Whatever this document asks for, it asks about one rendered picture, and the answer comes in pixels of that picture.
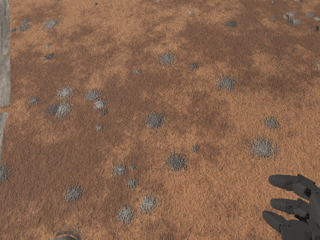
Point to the robot right hand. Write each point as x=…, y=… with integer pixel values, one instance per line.
x=307, y=227

